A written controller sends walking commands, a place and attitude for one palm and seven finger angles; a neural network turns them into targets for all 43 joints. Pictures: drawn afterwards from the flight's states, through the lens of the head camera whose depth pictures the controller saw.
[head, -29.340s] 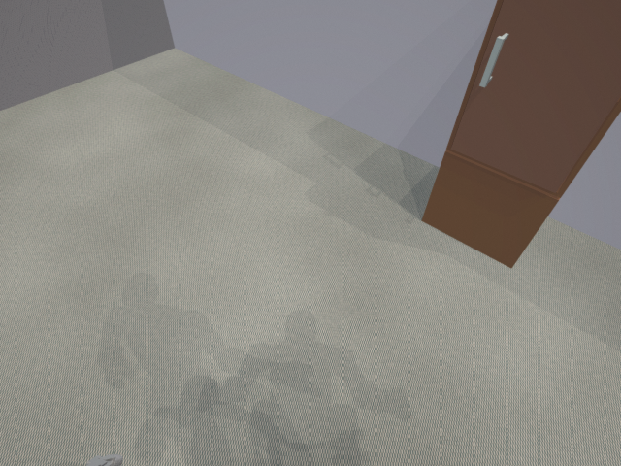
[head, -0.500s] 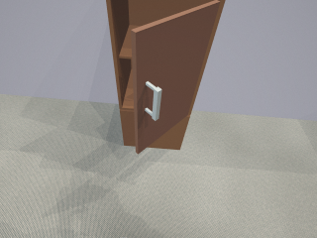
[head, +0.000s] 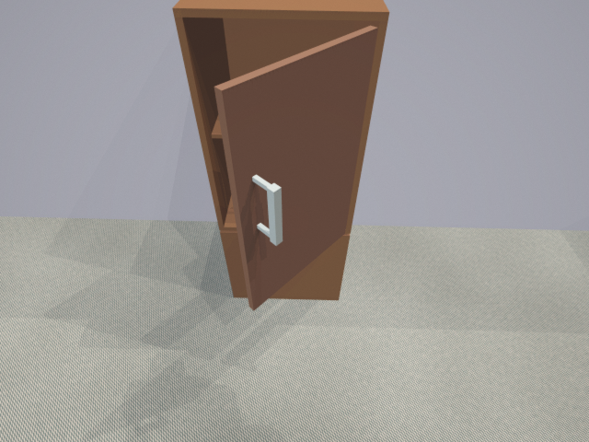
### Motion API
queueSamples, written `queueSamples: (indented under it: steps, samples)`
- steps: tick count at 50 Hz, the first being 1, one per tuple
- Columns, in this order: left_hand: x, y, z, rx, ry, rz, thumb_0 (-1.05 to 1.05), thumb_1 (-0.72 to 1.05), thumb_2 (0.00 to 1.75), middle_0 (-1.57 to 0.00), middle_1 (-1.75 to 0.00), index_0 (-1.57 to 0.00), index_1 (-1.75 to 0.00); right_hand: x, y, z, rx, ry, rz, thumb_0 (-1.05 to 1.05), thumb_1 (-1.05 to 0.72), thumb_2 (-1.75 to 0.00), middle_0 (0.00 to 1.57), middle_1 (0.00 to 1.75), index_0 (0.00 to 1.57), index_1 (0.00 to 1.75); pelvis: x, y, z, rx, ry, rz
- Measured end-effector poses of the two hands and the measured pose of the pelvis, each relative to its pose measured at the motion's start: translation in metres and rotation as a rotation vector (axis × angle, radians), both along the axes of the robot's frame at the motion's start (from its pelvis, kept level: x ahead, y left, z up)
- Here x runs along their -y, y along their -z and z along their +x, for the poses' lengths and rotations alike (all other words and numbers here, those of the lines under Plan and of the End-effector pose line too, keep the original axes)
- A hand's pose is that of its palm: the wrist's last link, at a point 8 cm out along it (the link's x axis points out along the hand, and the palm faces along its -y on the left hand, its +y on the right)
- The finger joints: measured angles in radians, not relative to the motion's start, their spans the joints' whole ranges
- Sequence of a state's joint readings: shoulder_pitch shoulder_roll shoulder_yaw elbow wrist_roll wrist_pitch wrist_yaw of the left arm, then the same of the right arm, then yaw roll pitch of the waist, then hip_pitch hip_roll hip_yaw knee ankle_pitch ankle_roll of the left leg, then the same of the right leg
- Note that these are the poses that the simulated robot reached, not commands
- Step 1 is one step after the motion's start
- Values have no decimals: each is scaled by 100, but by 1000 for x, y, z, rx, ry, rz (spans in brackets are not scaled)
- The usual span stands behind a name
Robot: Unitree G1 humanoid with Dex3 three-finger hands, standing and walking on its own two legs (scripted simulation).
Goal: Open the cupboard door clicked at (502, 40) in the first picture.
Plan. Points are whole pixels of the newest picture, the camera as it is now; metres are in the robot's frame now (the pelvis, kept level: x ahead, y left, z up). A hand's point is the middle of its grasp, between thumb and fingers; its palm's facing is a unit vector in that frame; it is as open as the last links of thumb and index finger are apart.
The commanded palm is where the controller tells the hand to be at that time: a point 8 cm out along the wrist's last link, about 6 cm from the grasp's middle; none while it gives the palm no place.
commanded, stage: let the arm hang, fingers relaxed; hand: left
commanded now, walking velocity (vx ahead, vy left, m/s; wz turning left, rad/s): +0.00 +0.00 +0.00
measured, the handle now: (267, 211) +0.52 +0.08 +0.01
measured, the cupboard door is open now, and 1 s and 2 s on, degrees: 47 47 47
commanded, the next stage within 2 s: look to check the result in 0.16 s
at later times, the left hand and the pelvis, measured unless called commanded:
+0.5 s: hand out of the picture -0.03 +0.14 -0.17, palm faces +0.07 -0.98 -0.19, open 7.4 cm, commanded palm none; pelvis +0.02 -0.01 +0.00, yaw +0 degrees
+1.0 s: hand out of the picture +0.00 +0.15 -0.18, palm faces +0.05 -0.98 -0.17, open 7.4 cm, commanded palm none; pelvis +0.02 -0.01 +0.00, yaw -2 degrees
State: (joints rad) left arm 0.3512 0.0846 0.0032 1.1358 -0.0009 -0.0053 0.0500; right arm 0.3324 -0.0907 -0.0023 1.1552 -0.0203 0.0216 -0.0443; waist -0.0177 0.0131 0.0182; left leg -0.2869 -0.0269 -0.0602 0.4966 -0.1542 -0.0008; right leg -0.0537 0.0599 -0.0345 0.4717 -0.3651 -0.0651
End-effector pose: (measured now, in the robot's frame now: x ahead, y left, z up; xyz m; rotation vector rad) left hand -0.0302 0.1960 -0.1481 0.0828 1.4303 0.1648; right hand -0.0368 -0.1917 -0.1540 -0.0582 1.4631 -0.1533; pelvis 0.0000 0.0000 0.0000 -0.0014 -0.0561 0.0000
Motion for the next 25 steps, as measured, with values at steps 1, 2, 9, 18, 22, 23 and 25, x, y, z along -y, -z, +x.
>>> queueSamples:
  steps: [1, 2, 9, 18, 22, 23, 25]
  samples:
    - [2, 0, 5, 10, 1, -3, 0, 91, 90, -20, -30, -20, -30, 2, -1, 0, -1, 0, -5, 0, -91, -90, 20, 30, 20, 30, 1, 0, 1, -1, 0, 1]
    - [3, 1, 9, 19, 3, -6, 0, 91, 90, -20, -30, -20, -30, 4, -1, 1, -2, 0, -10, 0, -91, -90, 20, 30, 20, 30, 2, 0, 2, -1, 0, 1]
    - [7, 1, 19, 15, 3, -7, 0, 92, 90, -20, -30, -20, -30, 17, -4, 7, -7, -3, -36, 0, -91, -90, 19, 30, 20, 30, 7, -1, 7, -3, 0, 2]
    - [3, -3, 4, -56, -11, 16, 0, 91, 90, -20, -30, -20, -30, 25, -5, 26, 3, -17, -43, 0, -91, -90, 19, 30, 20, 30, 11, -1, 14, -6, 3, 4]
    - [2, -4, -2, -78, -17, 23, 0, 91, 90, -20, -30, -20, -30, 27, -5, 36, 16, -24, -45, 0, -91, -90, 19, 30, 20, 30, 12, -1, 17, -6, 5, 5]
    - [2, -4, -3, -81, -18, 24, 0, 91, 90, -20, -30, -20, -30, 28, -5, 38, 17, -27, -48, 0, -91, -90, 19, 30, 20, 30, 12, -1, 17, -6, 6, 5]
    - [2, -5, -4, -86, -20, 24, 0, 91, 90, -20, -30, -20, -30, 30, -5, 41, 20, -29, -52, 1, -92, -90, 20, 30, 20, 30, 12, -1, 18, -6, 6, 5]
